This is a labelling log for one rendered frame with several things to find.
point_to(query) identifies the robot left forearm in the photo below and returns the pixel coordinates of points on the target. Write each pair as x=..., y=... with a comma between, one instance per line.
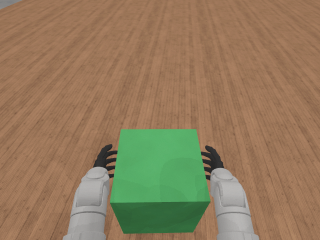
x=89, y=208

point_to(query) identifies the robot right forearm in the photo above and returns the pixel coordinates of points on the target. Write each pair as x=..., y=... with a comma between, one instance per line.
x=231, y=207

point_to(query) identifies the robot right hand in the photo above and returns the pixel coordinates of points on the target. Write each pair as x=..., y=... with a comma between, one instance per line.
x=215, y=160

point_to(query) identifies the robot left hand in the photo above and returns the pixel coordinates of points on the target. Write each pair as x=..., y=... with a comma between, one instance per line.
x=102, y=160

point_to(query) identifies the carton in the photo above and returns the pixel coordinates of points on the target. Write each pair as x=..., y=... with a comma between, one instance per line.
x=159, y=183

